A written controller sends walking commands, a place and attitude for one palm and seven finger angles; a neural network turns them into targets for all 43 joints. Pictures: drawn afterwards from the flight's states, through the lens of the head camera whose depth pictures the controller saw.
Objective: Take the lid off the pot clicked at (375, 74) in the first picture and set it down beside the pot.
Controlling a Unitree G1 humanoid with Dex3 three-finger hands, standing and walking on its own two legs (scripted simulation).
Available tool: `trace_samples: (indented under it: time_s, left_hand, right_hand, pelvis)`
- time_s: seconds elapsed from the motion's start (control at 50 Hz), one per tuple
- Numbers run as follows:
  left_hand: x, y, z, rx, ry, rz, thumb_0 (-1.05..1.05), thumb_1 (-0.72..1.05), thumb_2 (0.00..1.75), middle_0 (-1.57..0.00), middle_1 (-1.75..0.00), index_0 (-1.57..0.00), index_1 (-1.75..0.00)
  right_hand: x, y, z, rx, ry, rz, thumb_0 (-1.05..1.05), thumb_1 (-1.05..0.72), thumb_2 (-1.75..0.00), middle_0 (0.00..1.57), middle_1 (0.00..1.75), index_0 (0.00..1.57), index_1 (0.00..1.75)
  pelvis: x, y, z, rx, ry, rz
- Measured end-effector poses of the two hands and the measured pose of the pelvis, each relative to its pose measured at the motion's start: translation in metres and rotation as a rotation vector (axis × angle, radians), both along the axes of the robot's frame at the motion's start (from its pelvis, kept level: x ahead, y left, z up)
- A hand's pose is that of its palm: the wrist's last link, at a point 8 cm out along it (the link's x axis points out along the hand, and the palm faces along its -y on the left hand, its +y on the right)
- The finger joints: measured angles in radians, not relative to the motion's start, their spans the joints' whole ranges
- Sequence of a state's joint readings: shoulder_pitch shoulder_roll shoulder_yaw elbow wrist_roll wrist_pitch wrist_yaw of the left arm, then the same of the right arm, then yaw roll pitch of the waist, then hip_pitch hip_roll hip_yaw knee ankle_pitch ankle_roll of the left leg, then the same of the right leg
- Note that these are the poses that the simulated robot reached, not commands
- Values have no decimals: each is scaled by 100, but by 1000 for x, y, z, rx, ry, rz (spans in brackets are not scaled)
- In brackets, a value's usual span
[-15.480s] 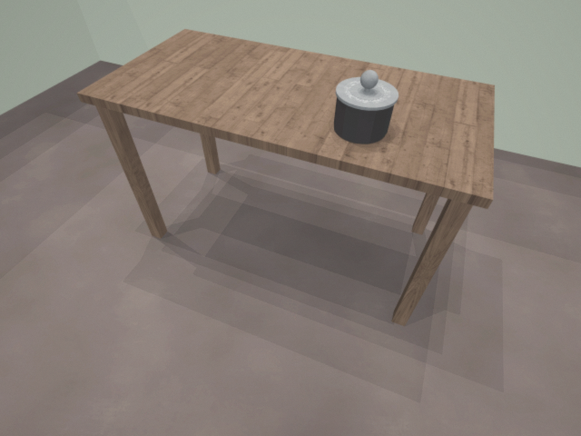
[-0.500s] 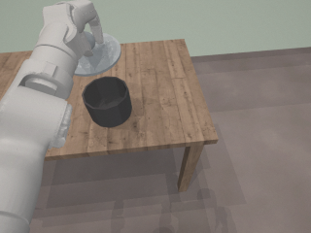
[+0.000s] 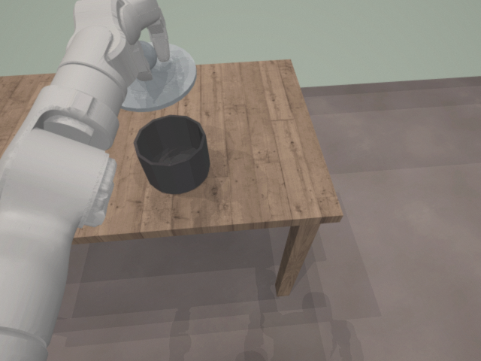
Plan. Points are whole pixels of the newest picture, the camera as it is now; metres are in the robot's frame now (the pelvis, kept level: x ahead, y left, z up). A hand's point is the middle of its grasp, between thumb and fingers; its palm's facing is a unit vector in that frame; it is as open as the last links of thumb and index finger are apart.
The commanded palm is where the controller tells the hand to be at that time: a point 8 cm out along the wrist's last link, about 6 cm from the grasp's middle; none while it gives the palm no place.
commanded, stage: move the lid sideways beside the pot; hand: left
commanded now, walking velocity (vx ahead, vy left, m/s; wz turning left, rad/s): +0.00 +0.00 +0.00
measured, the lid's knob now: (142, 56) +0.54 +0.11 +0.22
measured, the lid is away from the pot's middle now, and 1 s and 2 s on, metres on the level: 0.01 0.15 0.25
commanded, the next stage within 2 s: lower the lid onto the table in 1.94 s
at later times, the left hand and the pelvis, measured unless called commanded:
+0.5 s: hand (87, 59) +0.53 +0.18 +0.23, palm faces -0.30 -0.08 -0.95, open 6.6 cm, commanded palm +0.53 +0.18 +0.30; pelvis +0.01 +0.00 +0.00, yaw +0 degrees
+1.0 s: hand (43, 68) +0.51 +0.24 +0.23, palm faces -0.31 -0.08 -0.95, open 6.6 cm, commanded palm +0.52 +0.24 +0.30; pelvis +0.00 +0.01 +0.00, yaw +1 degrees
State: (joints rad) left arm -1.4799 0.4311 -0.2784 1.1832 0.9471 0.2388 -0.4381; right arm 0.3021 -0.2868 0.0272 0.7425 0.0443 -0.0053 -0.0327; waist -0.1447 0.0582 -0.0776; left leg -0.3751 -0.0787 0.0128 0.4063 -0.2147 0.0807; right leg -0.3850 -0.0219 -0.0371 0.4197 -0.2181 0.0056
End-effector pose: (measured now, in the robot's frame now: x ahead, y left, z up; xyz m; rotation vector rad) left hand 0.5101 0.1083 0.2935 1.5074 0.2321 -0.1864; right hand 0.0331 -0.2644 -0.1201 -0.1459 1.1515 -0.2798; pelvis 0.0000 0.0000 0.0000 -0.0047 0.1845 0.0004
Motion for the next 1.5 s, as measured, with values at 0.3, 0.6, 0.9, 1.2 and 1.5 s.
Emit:
trace_samples:
  time_s: [0.3,0.6,0.9,1.2,1.5]
  left_hand:
    - [18,53,-5,21,34,130,2,38,46,-70,-96,-77,-98]
    - [9,88,-8,11,53,139,2,38,46,-70,-96,-77,-98]
    - [-5,121,-5,27,61,182,2,38,46,-70,-96,-78,-99]
    - [-10,152,-4,17,62,199,3,38,46,-70,-96,-78,-99]
    - [-11,190,-10,20,77,243,3,38,46,-70,-96,-78,-99]
  right_hand:
    - [-28,1,0,6,116,-55,1,-91,-90,21,30,20,30]
    - [-2,-7,5,-16,94,-24,1,-91,-90,20,30,20,30]
    - [5,1,5,-12,78,-13,1,-91,-90,21,30,20,30]
    - [-21,1,6,-33,145,-47,1,-91,-90,21,30,20,30]
    - [-22,5,9,-50,164,-58,1,-91,-90,21,30,20,30]
  pelvis:
    - [10,-1,0,-5,28,-6]
    - [10,1,0,-13,19,7]
    - [5,4,0,-17,9,13]
    - [3,10,-1,-23,5,8]
    - [6,14,-1,-30,16,4]
